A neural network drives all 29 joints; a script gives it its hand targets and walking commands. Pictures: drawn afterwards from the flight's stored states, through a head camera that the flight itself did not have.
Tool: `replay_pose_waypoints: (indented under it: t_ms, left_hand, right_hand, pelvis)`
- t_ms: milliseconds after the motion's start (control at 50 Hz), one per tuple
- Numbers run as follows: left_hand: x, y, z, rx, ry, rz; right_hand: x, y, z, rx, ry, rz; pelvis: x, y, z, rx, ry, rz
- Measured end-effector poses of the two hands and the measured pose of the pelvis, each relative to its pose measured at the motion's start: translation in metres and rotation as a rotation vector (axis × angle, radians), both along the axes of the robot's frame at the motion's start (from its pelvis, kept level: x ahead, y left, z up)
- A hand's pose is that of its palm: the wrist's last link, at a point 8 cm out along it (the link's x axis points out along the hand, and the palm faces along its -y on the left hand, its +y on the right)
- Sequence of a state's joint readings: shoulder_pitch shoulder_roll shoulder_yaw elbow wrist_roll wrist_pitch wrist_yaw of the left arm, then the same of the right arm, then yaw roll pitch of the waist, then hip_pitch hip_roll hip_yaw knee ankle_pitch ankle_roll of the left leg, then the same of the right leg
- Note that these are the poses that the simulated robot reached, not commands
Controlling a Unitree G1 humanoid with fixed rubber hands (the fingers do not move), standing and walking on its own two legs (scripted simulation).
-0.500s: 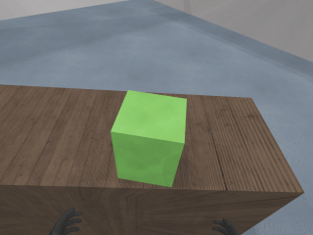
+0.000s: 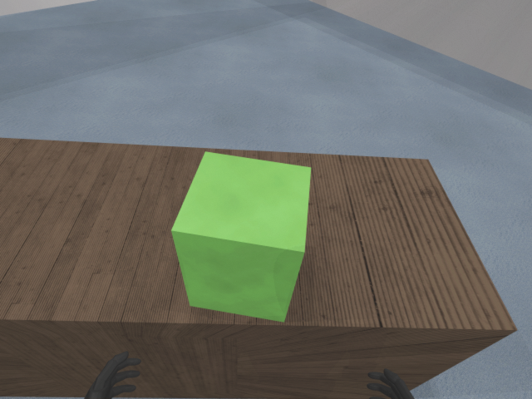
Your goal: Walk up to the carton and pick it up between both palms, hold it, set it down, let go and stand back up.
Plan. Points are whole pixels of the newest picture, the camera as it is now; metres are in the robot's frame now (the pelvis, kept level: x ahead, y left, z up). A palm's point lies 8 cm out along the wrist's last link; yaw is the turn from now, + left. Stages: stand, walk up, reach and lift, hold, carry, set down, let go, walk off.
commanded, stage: let go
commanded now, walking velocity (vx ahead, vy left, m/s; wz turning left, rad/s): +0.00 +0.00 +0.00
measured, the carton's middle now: (246, 241) +0.40 +0.04 +0.00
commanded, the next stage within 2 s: stand in 0.08 s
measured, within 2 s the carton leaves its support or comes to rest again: neither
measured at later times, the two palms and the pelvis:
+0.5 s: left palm out of the picture +0.09 +0.31 -0.11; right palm out of the picture +0.08 -0.27 -0.12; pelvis +0.01 +0.02 +0.00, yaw +1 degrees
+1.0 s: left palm out of the picture +0.05 +0.32 -0.12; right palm out of the picture +0.05 -0.24 -0.12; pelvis -0.01 +0.04 +0.00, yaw +0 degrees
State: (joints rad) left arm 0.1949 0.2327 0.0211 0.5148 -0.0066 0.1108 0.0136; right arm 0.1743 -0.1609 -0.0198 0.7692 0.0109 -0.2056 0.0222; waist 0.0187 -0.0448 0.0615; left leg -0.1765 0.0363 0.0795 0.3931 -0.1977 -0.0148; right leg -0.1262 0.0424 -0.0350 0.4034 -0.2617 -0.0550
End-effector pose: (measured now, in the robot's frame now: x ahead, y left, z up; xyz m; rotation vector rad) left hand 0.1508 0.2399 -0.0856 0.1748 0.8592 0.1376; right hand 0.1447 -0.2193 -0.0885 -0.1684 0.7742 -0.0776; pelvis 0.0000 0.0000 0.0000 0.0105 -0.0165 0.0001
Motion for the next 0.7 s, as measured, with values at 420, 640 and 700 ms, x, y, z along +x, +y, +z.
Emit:
replay_pose_waypoints:
  t_ms: [420,640,700]
  left_hand:
    - [-0.051,0.063,-0.019,0.116,0.161,0.041]
    - [-0.083,0.075,-0.026,0.115,0.268,0.049]
    - [-0.089,0.075,-0.028,0.107,0.291,0.045]
  right_hand:
    - [-0.050,-0.053,-0.026,-0.152,0.302,-0.087]
    - [-0.075,-0.037,-0.033,-0.132,0.387,-0.079]
    - [-0.079,-0.032,-0.034,-0.125,0.398,-0.080]
  pelvis:
    - [0.017,0.015,-0.004,-0.017,-0.024,0.017]
    - [0.008,0.027,0.001,-0.015,-0.050,0.012]
    - [0.006,0.030,0.002,-0.014,-0.053,0.010]
